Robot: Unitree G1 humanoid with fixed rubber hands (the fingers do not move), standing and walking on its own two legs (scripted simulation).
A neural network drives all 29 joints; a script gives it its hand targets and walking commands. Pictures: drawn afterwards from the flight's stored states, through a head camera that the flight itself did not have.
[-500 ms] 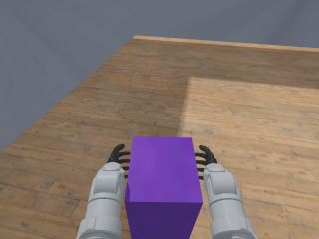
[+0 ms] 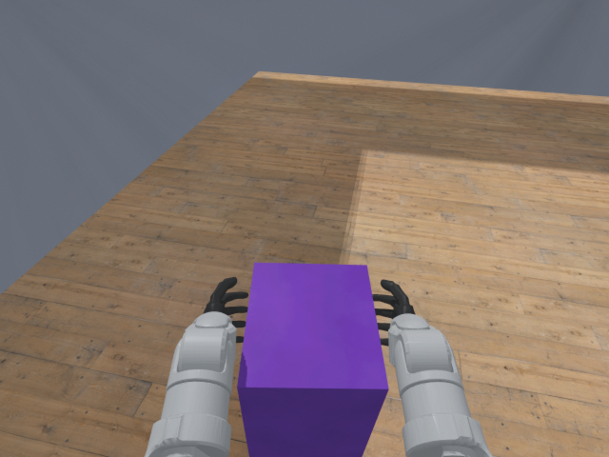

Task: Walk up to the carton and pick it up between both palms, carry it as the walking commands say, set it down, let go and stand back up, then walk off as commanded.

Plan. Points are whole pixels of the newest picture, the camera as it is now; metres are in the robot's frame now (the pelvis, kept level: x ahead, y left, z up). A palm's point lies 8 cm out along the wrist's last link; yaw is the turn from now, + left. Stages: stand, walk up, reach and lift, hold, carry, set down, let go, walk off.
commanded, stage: hold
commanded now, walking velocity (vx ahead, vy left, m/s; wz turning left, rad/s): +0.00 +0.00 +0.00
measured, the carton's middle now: (308, 362) +0.30 +0.00 -0.02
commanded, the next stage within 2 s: carry in 0.18 s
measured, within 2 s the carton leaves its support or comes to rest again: neither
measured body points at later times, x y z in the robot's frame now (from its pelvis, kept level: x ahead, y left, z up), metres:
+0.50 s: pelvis +0.04 -0.02 +0.00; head +0.02 -0.02 +0.45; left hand +0.36 +0.09 +0.07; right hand +0.34 -0.17 +0.06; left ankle +0.05 +0.11 -0.73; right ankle +0.03 -0.14 -0.74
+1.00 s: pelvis +0.26 -0.13 +0.00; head +0.28 -0.13 +0.45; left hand +0.59 -0.11 +0.07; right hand +0.50 -0.36 +0.06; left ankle +0.28 +0.01 -0.68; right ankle +0.21 -0.17 -0.74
